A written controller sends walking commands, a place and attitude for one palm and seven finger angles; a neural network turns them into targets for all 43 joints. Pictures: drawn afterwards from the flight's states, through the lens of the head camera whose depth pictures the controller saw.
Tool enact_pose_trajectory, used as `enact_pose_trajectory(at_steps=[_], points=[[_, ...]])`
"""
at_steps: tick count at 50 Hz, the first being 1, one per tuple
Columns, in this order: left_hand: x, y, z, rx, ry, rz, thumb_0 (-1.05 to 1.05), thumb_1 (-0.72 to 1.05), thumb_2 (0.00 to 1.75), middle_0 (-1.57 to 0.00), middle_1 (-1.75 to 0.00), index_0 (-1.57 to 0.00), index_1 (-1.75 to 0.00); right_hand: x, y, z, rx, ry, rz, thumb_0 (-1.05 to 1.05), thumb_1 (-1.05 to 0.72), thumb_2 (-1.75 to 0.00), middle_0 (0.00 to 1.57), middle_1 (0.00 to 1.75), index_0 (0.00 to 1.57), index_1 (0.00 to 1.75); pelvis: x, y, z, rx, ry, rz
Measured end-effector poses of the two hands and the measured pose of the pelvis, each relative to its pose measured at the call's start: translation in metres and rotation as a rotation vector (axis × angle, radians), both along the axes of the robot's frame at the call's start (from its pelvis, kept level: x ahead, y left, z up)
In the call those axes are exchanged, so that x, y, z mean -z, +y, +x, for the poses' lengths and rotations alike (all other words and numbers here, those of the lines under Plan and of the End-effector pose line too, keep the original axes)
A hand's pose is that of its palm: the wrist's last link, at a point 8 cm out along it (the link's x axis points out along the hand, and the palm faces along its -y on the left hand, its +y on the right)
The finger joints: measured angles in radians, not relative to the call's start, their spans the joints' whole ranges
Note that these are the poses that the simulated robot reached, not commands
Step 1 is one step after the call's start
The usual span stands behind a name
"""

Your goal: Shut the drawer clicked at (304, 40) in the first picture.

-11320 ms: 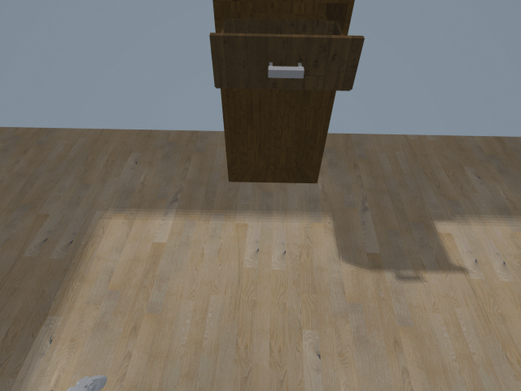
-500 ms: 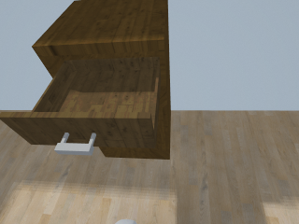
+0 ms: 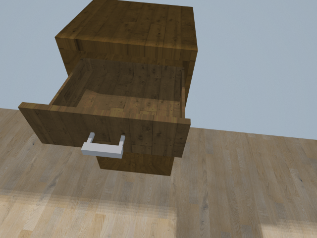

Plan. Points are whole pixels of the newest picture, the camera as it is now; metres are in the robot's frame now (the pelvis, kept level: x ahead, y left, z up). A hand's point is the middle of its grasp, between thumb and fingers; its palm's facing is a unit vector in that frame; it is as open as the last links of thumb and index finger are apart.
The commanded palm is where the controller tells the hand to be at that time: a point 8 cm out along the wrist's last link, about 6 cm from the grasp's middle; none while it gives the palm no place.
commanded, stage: come to a stop and stand still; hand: left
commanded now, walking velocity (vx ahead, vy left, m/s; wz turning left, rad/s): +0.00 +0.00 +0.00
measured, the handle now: (105, 143) +0.34 +0.18 +0.03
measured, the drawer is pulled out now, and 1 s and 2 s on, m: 0.30 0.30 0.30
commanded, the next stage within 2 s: look again from close up in 0.34 s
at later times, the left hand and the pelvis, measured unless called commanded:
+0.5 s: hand out of the picture +0.00 +0.17 -0.18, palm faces +0.02 -0.98 -0.19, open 7.3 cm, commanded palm none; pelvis +0.00 +0.01 +0.00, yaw -1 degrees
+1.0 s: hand out of the picture +0.01 +0.18 -0.17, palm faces -0.01 -0.98 -0.21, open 7.4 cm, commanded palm none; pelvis -0.01 +0.00 +0.00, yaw -1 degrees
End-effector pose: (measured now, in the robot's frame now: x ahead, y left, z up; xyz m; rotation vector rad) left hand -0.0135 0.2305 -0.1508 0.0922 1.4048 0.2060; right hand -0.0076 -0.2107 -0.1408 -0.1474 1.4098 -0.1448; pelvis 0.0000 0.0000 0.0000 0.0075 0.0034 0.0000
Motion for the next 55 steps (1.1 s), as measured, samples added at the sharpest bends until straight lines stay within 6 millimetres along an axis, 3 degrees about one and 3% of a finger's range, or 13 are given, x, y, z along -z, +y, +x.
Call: enact_pose_trajectory(at_steps=[5,14,29,38,55], points=[[0.0,-0.007,0.011,0.028,0.005,0.001,0.0,0.91,0.9,-0.19,-0.3,-0.2,-0.3,0.011,0.01,-0.01,0.029,0.039,0.022,0.01,-0.93,-0.9,0.2,0.29,0.2,0.3,0.004,0.005,0.003,0.015,0.005,0.012],[-0.005,-0.005,0.014,0.056,0.02,0.013,0.0,0.92,0.9,-0.2,-0.3,-0.2,-0.3,0.012,0.015,-0.016,0.061,0.03,0.035,0.01,-0.92,-0.9,0.2,0.29,0.2,0.3,0.001,0.007,0.002,0.018,-0.015,-0.004],[-0.001,-0.009,0.0,0.079,0.009,0.003,0.0,0.91,0.9,-0.2,-0.3,-0.2,-0.3,0.013,0.0,-0.005,0.012,-0.032,0.012,0.01,-0.92,-0.9,0.2,0.29,0.2,0.3,0.006,0.009,-0.005,0.014,-0.009,-0.016],[-0.006,0.001,0.011,0.091,-0.036,0.031,0.0,0.91,0.9,-0.2,-0.3,-0.2,-0.3,0.016,-0.002,0.008,-0.005,-0.091,0.015,0.01,-0.93,-0.9,0.2,0.29,0.2,0.3,0.007,0.01,-0.006,0.021,-0.032,-0.007],[-0.006,-0.007,0.022,0.102,-0.033,0.023,0.0,0.91,0.9,-0.2,-0.3,-0.2,-0.3,0.012,-0.008,-0.004,-0.007,-0.014,0.022,0.0,-0.91,-0.9,0.2,0.29,0.2,0.3,0.004,-0.001,-0.004,0.023,-0.026,0.0]])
